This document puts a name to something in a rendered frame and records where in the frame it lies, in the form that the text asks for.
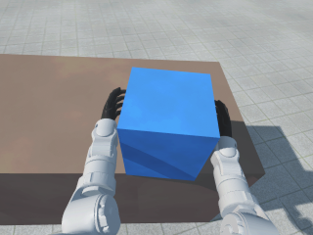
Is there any robot right forearm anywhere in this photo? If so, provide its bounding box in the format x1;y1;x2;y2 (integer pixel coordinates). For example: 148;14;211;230
210;136;272;222

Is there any left robot hand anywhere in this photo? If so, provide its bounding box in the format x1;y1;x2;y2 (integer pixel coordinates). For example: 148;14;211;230
101;87;126;120

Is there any pedestal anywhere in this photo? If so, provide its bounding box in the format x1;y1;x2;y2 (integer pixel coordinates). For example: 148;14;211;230
0;54;266;226

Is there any right robot upper arm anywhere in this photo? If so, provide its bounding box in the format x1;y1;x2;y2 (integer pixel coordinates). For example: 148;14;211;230
220;211;280;235

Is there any robot left forearm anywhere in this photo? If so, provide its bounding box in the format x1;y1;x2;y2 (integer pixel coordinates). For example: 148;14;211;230
62;118;118;233

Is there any left robot upper arm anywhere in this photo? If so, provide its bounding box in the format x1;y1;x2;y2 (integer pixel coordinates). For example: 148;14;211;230
51;193;121;235

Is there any carton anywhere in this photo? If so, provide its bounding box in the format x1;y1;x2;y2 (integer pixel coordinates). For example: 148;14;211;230
116;67;220;181

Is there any right robot hand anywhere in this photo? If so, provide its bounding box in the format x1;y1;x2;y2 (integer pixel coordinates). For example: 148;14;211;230
214;100;232;138

